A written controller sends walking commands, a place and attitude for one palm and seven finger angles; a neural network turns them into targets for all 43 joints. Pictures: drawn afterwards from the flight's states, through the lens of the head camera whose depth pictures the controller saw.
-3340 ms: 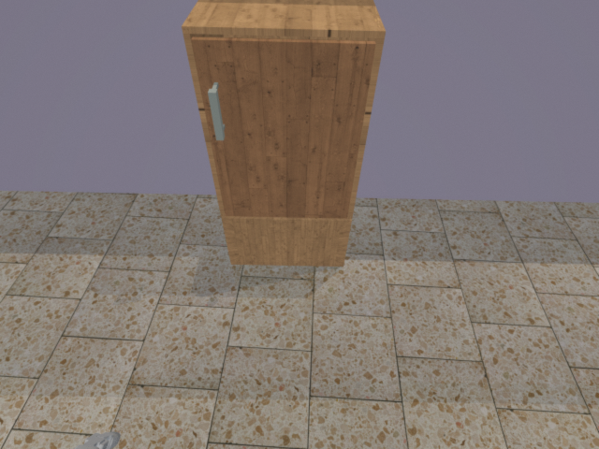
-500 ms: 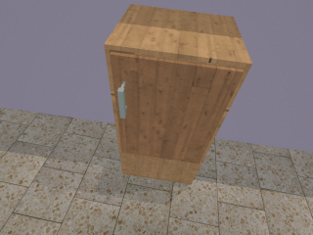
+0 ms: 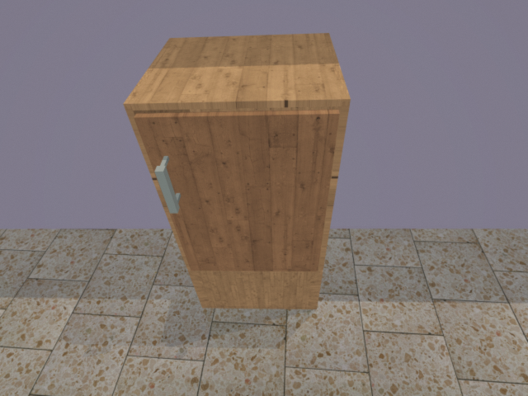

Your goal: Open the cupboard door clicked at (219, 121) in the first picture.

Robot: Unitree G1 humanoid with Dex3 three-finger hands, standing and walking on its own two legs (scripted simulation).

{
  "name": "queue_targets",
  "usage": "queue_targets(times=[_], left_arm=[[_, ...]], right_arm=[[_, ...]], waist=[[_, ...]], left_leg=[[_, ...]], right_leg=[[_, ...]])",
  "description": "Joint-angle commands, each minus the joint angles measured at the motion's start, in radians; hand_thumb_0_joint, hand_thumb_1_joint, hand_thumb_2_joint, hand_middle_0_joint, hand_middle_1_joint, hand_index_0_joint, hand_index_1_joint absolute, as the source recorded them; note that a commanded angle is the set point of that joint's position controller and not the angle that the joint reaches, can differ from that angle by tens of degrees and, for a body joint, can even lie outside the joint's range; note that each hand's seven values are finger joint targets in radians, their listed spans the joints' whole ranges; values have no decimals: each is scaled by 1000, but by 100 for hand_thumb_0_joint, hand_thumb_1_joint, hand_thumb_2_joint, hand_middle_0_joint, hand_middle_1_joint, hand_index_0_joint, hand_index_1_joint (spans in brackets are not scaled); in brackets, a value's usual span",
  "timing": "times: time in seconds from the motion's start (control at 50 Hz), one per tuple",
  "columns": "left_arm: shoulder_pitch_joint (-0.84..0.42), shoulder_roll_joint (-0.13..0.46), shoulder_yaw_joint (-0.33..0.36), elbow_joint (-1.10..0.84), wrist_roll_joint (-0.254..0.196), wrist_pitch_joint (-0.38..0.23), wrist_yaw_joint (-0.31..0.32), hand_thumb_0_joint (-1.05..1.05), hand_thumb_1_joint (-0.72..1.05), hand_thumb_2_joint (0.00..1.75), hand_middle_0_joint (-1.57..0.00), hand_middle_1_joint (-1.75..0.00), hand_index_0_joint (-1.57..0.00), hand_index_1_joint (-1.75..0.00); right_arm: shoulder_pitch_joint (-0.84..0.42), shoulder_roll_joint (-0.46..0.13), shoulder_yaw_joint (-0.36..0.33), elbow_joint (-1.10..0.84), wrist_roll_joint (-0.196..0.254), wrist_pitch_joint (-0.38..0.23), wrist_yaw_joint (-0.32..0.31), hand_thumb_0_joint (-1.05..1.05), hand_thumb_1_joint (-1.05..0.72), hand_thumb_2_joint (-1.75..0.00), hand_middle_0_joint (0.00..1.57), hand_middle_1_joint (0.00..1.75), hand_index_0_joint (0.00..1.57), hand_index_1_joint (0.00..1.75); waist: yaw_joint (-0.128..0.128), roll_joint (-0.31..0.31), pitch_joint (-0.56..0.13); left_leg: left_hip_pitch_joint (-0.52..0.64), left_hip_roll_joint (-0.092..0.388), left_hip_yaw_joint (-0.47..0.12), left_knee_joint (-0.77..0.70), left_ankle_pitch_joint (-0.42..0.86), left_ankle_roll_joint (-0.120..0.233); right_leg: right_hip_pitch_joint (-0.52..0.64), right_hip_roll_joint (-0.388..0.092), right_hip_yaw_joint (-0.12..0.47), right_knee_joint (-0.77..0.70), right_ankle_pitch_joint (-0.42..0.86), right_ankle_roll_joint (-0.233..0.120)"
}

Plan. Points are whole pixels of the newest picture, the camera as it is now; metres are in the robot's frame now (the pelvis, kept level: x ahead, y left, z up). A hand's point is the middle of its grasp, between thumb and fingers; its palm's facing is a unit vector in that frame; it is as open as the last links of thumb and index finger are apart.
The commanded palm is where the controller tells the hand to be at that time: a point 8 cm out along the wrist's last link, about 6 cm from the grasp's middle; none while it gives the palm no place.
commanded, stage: come to a stop and stand still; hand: left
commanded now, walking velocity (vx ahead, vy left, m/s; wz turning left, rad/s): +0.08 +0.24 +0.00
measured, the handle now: (170, 185) +0.58 +0.28 -0.03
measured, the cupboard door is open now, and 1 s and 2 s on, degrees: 0 0 0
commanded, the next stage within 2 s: look again from close up in 0.74 s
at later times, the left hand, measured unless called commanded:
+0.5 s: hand out of the picture -0.02 +0.22 -0.19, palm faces +0.12 -0.97 -0.19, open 7.3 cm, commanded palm none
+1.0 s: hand out of the picture +0.00 +0.23 -0.18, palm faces +0.02 -0.97 -0.23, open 7.3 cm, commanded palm none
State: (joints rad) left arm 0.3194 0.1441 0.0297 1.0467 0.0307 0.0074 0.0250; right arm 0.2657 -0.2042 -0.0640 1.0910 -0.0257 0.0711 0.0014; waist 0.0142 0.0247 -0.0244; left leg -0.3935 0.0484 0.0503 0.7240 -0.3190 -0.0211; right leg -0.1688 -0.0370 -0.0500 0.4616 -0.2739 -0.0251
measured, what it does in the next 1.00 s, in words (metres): steps on the spot: left foot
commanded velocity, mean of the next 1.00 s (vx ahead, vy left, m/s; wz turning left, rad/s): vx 0.00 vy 0.03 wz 0.00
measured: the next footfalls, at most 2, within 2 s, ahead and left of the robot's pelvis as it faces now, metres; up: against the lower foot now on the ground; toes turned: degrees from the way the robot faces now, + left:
left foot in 0.34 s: +0.07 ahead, +0.17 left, +0.00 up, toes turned +5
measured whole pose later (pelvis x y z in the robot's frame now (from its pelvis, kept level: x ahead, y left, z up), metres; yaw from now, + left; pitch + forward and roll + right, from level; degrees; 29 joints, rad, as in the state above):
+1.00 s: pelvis -0.01 +0.05 -0.01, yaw +2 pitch -2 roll +0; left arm 0.25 0.17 0.00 1.10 0.02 -0.01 0.04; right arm 0.29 -0.17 0.00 1.06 -0.02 -0.01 -0.02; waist -0.01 0.01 0.05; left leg -0.21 0.02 0.07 0.53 -0.29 0.01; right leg -0.20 -0.08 -0.05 0.51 -0.28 0.04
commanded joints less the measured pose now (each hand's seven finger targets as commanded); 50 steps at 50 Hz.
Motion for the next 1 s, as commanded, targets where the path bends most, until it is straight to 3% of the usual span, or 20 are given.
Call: queue_targets(times=[0.0, 0.08, 0.12, 0.2, 0.24, 0.28, 0.3, 0.32, 0.34, 0.36, 0.38, 0.4, 0.44, 0.48, 0.8, 0.82, 0.84, 0.86, 0.9, 0.98], left_arm=[[-14, 171, 35, -56, -11, -28, 7, 0, 90, 90, -20, -30, -20, -30], [67, 165, 46, -37, -9, -30, 15, 0, 90, 90, -20, -30, -20, -30], [99, 164, 51, -21, -6, -30, 19, 0, 90, 90, -20, -30, -20, -30], [85, 180, 55, -11, 0, -24, 23, 0, 90, 90, -20, -30, -20, -30], [34, 176, 52, -12, -1, -20, 20, 0, 90, 90, -20, -30, -20, -30], [-4, 157, 44, -9, -13, -13, 16, 0, 90, 90, -20, -30, -20, -30], [4, 123, 36, -10, -16, -7, 13, 0, 90, 90, -20, -30, -20, -30], [24, 82, 28, -11, -20, -2, 11, 0, 90, 90, -20, -30, -20, -30], [30, 62, 21, -10, -16, 2, 11, 0, 90, 90, -20, -30, -20, -30], [29, 45, 17, -7, -12, 2, 13, 0, 90, 90, -20, -30, -20, -30], [10, 48, 14, 11, -11, 5, 7, 0, 90, 90, -20, -30, -20, -30], [3, 61, 12, 23, -10, 7, 4, 0, 90, 90, -20, -30, -20, -30], [33, 85, 9, 42, -11, -1, 4, 0, 90, 90, -20, -30, -20, -30], [31, 99, 5, 59, -12, -7, 6, 0, 90, 90, -20, -30, -20, -30], [-8, 109, -5, 74, -16, -11, 8, 0, 90, 90, -20, -30, -20, -30], [35, 127, -24, 77, -1, -34, 51, 0, 90, 90, -20, -30, -20, -30], [21, 156, -16, 50, -2, -51, 42, 0, 90, 90, -20, -30, -20, -30], [11, 155, -13, 30, -4, -47, 35, 0, 90, 90, -20, -30, -20, -30], [13, 137, -17, 19, -13, -41, 28, 0, 90, 90, -20, -30, -20, -30], [-15, 128, -16, -6, -12, -23, 18, 0, 90, 90, -20, -30, -20, -30]], right_arm=[[27, -38, -3, -51, 1, -40, 7, 0, -90, -90, 20, 30, 20, 30], [5, -53, -4, -80, 1, -47, -2, 0, -90, -90, 20, 30, 20, 30], [-22, -46, 1, -95, 4, -48, -8, 0, -90, -90, 20, 30, 20, 30], [-34, -19, 10, -102, 16, -50, -14, 0, -90, -90, 20, 30, 20, 30], [13, -7, 14, -82, 21, -53, -17, 0, -90, -90, 20, 30, 20, 30], [84, -11, 18, -47, 20, -65, -22, 0, -90, -90, 20, 30, 20, 30], [100, -51, 14, -40, 16, -76, -27, 0, -90, -90, 20, 30, 20, 30], [88, -100, 9, -47, 12, -81, -32, 0, -90, -90, 20, 30, 20, 30], [56, -128, 5, -61, 12, -76, -35, 0, -90, -90, 20, 30, 20, 30], [11, -131, 7, -70, 7, -69, -33, 0, -90, -90, 20, 30, 20, 30], [-21, -106, 16, -62, 7, -75, -38, 0, -90, -90, 20, 30, 20, 30], [-26, -90, 22, -58, 10, -78, -41, 0, -90, -90, 20, 30, 20, 30], [-24, -77, 27, -54, 16, -82, -42, 0, -90, -90, 20, 30, 20, 30], [-18, -69, 31, -45, 18, -85, -41, 0, -90, -90, 20, 30, 20, 30], [2, -62, 44, 3, 16, -97, -38, 0, -90, -90, 20, 30, 20, 30], [-22, -106, 43, -70, 26, -107, -23, 0, -90, -90, 20, 30, 20, 30], [-19, -86, 46, -94, 17, -107, -17, 0, -90, -90, 20, 30, 20, 30], [53, -58, 41, -76, 8, -116, -21, 0, -90, -90, 20, 30, 20, 30], [63, -77, 41, -82, 12, -114, -28, 0, -90, -90, 20, 30, 20, 30], [43, -70, 41, -101, 12, -100, -28, 0, -90, -90, 20, 30, 20, 30]], waist=[[-9, -140, 158], [33, -163, 88], [50, -166, 59], [48, -186, 28], [12, -209, 26], [-21, -178, 14], [-23, -65, -5], [-8, 76, -10], [4, 113, 13], [14, 82, 57], [15, 107, 102], [11, 142, 118], [17, 82, 77], [5, 2, 52], [1, -4, 82], [0, 5, 131], [-14, 22, 94], [-26, 62, 10], [-18, 8, -93], [-14, -20, 46]], left_leg=[[-90, -4, -21, 139, 47, -8], [-166, 4, -39, 158, -2, -22], [-168, 5, -39, 117, -57, -29], [-50, -7, -19, -17, -108, -21], [94, -19, 1, -157, -25, -15], [281, -25, 15, -325, 160, -4], [350, 47, -41, -343, 268, 19], [331, 161, -173, -366, 366, 72], [260, 229, -212, -405, 336, 122], [147, 218, -185, -431, 179, 125], [152, 167, -167, -449, 170, 105], [150, 143, -148, -453, 209, 95], [196, 108, -98, -389, 343, 78], [243, 82, -65, -350, 367, 54], [237, 72, -63, -413, 310, 38], [163, 82, -46, -233, 465, 17], [182, 57, -40, -243, 422, 7], [198, 51, -51, -266, 439, 20], [233, 75, -72, -247, 465, 41], [140, 64, -82, -290, 268, 53]], right_leg=[[-79, -233, 198, -298, -83, -68], [113, -283, 214, -228, 161, -116], [178, -305, 228, -177, 355, -144], [149, -308, 205, -123, 532, -159], [50, -269, 169, -96, 471, -125], [-57, -180, 104, -44, 319, -56], [-109, -123, 67, 14, 202, -19], [-143, -62, 15, 46, 36, 19], [-117, -42, -21, 74, -80, 39], [-81, -35, -13, 62, -109, 38], [-94, -38, -22, 37, -12, 39], [-71, -46, -16, 20, 29, 40], [-29, -59, 18, -35, 128, 37], [-21, -79, 41, -70, 207, 35], [19, -90, 32, -118, 188, 42], [-45, -110, 82, -72, 331, 26], [-25, -132, 55, -30, 449, 11], [28, -116, 43, 42, 412, 2], [44, -88, 27, 37, 265, 0], [-28, -75, 23, 8, 111, 5]])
